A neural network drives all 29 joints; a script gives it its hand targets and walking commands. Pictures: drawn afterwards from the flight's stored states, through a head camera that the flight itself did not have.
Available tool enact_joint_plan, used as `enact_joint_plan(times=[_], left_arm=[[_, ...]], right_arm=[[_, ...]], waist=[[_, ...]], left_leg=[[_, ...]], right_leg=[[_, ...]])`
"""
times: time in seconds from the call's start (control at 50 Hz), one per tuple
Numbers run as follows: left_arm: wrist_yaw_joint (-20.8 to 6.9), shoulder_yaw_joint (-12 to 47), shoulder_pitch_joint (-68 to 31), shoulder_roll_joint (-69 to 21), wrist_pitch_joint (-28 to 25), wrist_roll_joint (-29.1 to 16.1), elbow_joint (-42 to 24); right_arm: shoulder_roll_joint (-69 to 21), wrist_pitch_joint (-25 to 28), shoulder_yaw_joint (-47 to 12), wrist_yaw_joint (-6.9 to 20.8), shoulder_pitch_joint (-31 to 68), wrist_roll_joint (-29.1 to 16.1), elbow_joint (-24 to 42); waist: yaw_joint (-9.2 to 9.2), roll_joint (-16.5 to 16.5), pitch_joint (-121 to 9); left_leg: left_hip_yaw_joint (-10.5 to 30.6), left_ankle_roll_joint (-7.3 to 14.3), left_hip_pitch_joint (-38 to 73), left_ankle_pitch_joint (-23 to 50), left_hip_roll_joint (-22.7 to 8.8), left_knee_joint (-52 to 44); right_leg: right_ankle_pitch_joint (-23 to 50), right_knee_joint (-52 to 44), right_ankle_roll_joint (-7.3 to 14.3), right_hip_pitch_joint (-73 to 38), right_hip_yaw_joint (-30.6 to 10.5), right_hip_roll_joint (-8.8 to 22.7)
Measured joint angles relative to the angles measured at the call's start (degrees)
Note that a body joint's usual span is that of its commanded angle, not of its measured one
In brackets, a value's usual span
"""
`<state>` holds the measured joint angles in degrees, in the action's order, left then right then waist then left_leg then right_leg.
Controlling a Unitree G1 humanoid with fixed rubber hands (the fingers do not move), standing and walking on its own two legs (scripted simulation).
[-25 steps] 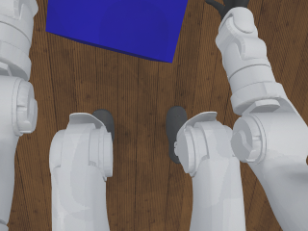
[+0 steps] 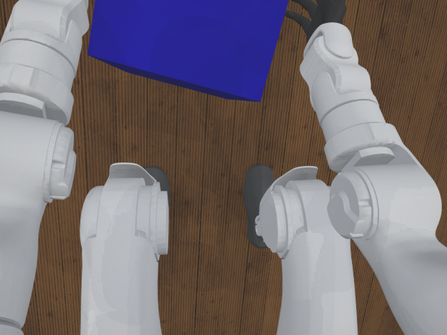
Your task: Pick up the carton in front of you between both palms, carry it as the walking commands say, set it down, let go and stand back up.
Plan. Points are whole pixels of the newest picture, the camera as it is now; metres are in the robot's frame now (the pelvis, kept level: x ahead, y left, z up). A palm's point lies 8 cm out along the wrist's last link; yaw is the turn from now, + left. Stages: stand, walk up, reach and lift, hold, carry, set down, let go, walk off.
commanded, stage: reach and lift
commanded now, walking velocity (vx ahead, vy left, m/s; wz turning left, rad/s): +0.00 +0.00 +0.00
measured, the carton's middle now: (192, 19) +0.53 +0.07 -0.25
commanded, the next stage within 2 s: none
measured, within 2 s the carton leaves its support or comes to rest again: leaves its support in 0.32 s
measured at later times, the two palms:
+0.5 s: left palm out of the picture +0.53 +0.21 -0.13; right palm (329, 14) +0.52 -0.09 -0.11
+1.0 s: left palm out of the picture +0.48 +0.21 +0.06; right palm out of the picture +0.49 -0.09 +0.07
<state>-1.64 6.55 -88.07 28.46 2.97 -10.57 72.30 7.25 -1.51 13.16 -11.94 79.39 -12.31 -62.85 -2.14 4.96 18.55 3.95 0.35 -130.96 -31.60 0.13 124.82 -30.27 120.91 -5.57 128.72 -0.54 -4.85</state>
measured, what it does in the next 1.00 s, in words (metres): rises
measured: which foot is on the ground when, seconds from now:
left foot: down 0.00-1.00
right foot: down 0.00-1.00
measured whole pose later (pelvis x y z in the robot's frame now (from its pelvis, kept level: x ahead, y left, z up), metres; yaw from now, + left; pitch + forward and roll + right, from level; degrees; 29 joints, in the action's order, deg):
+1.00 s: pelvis +0.01 -0.01 +0.12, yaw +6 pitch +42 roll -2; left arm -1.0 -18.8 -61.8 6.9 19.6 13.1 48.1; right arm -8.2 -16.7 32.2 -8.7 53.7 10.1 -33.9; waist -1.2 2.7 -9.3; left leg 5.6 -2.7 -113.8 -27.3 5.7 99.4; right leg -29.3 98.9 -5.3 111.8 -5.2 -7.7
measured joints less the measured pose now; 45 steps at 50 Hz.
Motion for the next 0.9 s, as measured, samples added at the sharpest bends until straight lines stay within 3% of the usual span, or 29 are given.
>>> enact_joint_plan(times=[0.04, 0.1, 0.24, 0.38, 0.52, 0.58, 0.76, 0.9], left_arm=[[0.15, 0.27, -1.31, -0.87, 0.15, 0.37, 0.82], [1.23, 0.06, -2.99, -1.72, 1.09, 1.99, 2.63], [0.73, -5.51, -2.2, -4.39, 5.32, 9.01, 1.32], [2.66, -7.05, 4.73, -6.55, 8.07, 9.32, -6.88], [3.35, -7.33, 11.89, -9.14, 11.9, 8.83, -17.55], [2.84, -10.14, 13.99, -11.06, 13.8, 10.57, -19.48], [0.83, -21.42, 17.02, -16.46, 16.34, 20.64, -16.87], [0.41, -25.39, 21.57, -19.81, 16.26, 24.16, -19.92]], right_arm=[[-1.24, -0.03, 0.82, 0.23, 1.4, 1.11, -0.43], [-2.83, -0.16, 5.63, -2.11, 2.45, 4.59, -0.63], [-4.32, -4.34, 13.55, -0.5, 0.67, 10.88, 3.04], [-5.89, -6.5, 13.32, -1.15, -4.09, 9.76, 10.46], [-9.6, -7.93, 12.84, -2.03, -14.6, 8.21, 23.13], [-11.06, -9.45, 14.08, -1.53, -17.44, 10.02, 25.8], [-14.38, -14.04, 21.0, 1.49, -19.31, 20.29, 25.04], [-15.07, -15.02, 21.14, 2.96, -22.29, 22.92, 26.76]], waist=[[0.26, 0.13, 0.36], [0.51, 0.23, 0.72], [1.39, 0.06, -1.87], [0.96, 1.04, -5.29], [1.19, 1.03, -10.19], [1.5, 0.33, -13.0], [0.93, -2.19, -22.11], [0.92, -2.38, -26.19]], left_leg=[[0.02, -0.09, 0.12, 0.17, 0.06, -0.17], [0.18, -0.21, 0.35, 0.18, 0.24, -0.07], [0.05, 0.13, -0.92, -0.89, -0.02, 1.44], [-0.67, 0.09, -1.43, -1.55, 0.34, 1.72], [-0.14, -1.58, 0.28, -0.19, 2.92, -1.11], [0.42, -2.28, 2.23, 0.69, 4.08, -3.69], [1.78, -3.09, 8.3, 3.31, 5.9, -14.17], [1.66, -3.05, 13.17, 4.17, 5.61, -21.29]], right_leg=[[0.14, -0.1, 0.02, -0.1, -0.04, -0.07], [0.02, 0.0, 0.0, -0.42, 0.0, -0.19], [-0.82, 1.2, -0.9, 0.91, -0.71, -1.81], [-1.76, 2.02, -1.76, 1.67, -2.24, -3.2], [-2.15, 0.45, -2.2, -0.42, -3.33, -3.44], [-1.96, -1.69, -1.74, -2.59, -3.19, -2.9], [-0.39, -11.41, -0.41, -8.87, -3.17, -2.6], [0.84, -18.16, -0.15, -13.23, -4.19, -2.96]])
